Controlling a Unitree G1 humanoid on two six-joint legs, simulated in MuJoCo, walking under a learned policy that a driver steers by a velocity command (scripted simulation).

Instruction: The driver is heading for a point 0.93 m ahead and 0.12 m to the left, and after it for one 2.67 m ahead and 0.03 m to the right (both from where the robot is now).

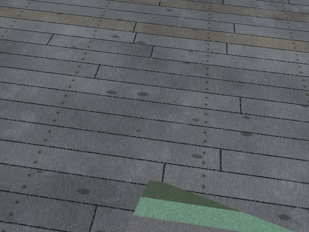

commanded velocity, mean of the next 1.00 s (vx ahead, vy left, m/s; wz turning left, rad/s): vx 0.05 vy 0.00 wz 0.29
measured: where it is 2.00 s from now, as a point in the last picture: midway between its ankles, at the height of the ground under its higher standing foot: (119, 209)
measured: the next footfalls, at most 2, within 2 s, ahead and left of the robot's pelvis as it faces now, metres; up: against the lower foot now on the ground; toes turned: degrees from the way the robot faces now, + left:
left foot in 0.02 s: +0.05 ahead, +0.11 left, +0.00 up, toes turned +4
right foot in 0.54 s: +0.12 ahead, -0.11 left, +0.00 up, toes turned +18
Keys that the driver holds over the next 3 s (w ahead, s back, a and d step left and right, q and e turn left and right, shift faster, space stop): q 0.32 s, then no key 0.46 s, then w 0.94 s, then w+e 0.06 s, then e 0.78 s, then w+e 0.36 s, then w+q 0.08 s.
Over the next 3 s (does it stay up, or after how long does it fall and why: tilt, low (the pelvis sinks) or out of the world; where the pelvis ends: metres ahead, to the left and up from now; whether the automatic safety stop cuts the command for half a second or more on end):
stays up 0.72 0.14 0.00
